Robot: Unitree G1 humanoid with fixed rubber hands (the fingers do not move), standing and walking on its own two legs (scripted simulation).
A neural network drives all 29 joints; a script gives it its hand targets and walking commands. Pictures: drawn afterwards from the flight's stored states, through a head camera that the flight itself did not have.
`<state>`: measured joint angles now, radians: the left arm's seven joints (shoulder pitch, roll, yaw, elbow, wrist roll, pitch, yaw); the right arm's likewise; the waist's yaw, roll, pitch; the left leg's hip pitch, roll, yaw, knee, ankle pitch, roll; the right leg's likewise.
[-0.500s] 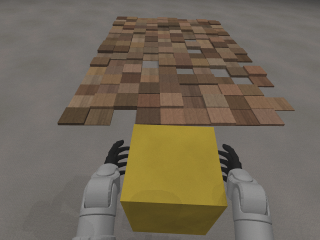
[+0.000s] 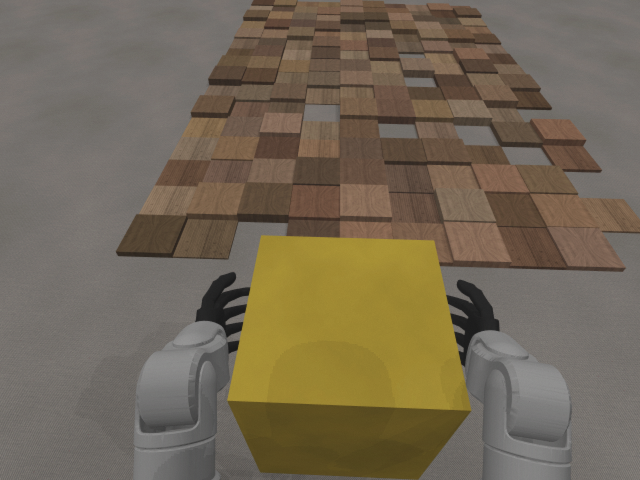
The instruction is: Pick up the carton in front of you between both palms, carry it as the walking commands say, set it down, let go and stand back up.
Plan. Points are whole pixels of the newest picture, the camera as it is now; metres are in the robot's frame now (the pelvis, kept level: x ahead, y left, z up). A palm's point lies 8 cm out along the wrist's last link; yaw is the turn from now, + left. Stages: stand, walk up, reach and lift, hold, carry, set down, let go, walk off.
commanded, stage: carry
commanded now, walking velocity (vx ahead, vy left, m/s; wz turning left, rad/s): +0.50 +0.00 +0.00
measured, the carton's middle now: (342, 362) +0.28 +0.01 +0.02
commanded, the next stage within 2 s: none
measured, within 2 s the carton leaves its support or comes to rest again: neither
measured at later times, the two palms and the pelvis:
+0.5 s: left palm (255, 163) +0.60 +0.17 +0.08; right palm (428, 174) +0.59 -0.13 +0.09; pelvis +0.33 +0.03 +0.00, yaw -2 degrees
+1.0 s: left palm (283, 75) +0.95 +0.17 +0.10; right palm (410, 81) +0.95 -0.13 +0.09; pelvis +0.68 +0.02 -0.01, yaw +0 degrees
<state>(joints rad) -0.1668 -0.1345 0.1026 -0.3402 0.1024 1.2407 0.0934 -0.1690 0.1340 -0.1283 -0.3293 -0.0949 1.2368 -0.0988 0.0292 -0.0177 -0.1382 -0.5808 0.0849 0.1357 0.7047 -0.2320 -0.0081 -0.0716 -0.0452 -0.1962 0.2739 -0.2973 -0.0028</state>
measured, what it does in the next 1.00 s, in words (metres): walks ahead: left foot, then right foot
